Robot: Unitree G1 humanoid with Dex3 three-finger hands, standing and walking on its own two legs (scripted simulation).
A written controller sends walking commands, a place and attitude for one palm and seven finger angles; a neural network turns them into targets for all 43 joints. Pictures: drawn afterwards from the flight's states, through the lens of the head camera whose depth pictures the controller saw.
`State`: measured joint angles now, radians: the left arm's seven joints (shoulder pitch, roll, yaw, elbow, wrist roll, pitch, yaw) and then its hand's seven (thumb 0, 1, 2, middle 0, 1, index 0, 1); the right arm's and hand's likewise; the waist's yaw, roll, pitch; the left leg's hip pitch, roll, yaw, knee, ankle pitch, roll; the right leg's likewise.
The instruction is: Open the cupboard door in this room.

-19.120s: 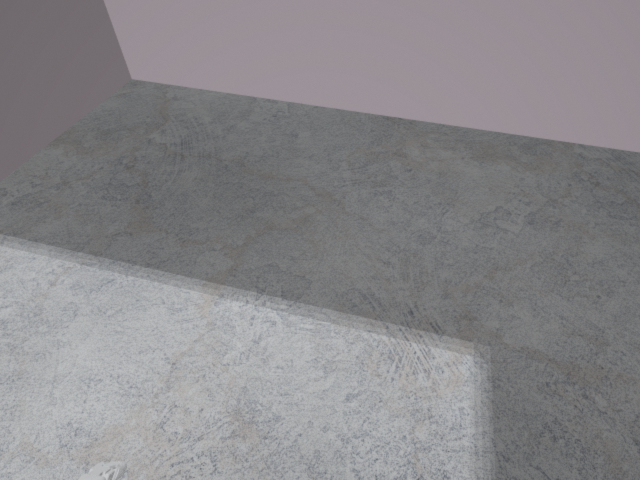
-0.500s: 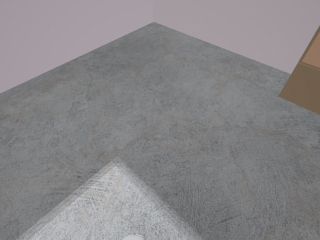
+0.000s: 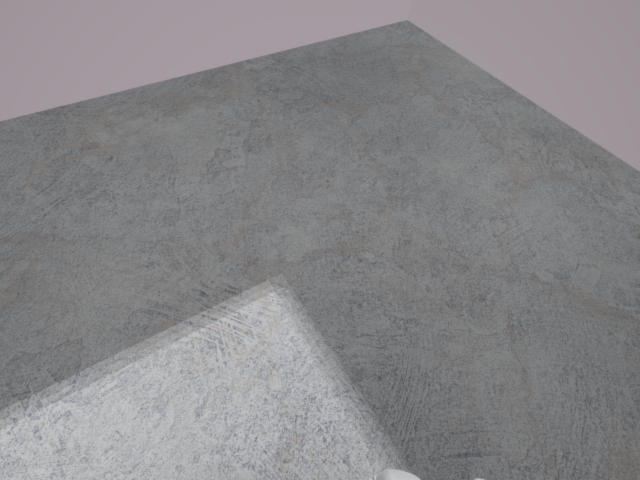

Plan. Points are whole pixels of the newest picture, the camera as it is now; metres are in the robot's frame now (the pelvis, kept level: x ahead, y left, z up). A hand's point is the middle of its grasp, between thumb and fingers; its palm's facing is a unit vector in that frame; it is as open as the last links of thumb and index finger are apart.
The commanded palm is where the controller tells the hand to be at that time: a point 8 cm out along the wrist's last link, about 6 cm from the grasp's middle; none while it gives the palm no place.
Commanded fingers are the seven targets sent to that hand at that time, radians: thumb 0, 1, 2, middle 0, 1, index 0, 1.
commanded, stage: turn or walk to find it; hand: left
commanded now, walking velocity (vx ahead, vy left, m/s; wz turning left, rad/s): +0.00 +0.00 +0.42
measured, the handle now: out of the picture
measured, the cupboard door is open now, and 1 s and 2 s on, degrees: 0 0 0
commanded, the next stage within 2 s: none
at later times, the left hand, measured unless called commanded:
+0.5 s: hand out of the picture +0.00 +0.15 -0.15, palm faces +0.22 -0.94 -0.26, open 7.3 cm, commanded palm none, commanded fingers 0.00 0.90 0.90 -0.20 -0.30 -0.20 -0.30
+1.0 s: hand out of the picture -0.07 +0.20 -0.16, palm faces +0.44 -0.86 -0.26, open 7.3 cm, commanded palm none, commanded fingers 0.00 0.90 0.90 -0.20 -0.30 -0.20 -0.30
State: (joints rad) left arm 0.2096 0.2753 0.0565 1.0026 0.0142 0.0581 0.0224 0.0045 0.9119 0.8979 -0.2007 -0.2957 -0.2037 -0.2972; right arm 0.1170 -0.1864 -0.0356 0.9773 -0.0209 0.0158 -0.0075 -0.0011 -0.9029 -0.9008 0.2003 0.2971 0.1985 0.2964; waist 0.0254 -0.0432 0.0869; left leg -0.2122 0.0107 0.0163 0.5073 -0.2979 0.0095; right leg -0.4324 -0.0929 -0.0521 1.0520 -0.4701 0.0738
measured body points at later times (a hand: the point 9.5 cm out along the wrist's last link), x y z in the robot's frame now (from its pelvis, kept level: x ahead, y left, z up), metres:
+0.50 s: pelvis -0.01 -0.05 +0.00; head +0.04 -0.06 +0.45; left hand -0.01 +0.19 -0.13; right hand +0.09 -0.30 -0.16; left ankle -0.08 +0.09 -0.66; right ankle +0.01 -0.14 -0.74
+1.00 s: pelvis -0.05 -0.03 +0.01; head -0.03 -0.01 +0.45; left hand -0.09 +0.24 -0.14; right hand +0.13 -0.22 -0.14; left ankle -0.07 +0.08 -0.74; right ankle +0.01 -0.17 -0.68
